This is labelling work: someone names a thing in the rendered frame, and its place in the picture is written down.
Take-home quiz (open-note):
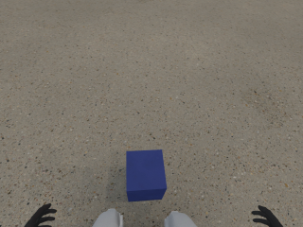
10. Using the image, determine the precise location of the robot right hand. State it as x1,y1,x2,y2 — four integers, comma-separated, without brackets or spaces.
251,205,283,227

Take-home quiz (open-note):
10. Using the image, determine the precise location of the carton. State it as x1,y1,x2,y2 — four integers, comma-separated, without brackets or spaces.
126,149,167,202

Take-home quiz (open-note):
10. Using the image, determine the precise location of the robot left hand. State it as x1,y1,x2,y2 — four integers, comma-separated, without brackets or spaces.
25,203,57,227

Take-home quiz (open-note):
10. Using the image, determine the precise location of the left robot thigh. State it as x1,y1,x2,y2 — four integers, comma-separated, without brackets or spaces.
92,210,124,227

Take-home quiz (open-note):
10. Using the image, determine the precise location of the robot thigh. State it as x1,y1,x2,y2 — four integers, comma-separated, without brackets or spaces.
92,210,124,227
164,213,197,227

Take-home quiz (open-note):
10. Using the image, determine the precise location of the right robot thigh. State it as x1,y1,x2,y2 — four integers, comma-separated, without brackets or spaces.
164,213,197,227

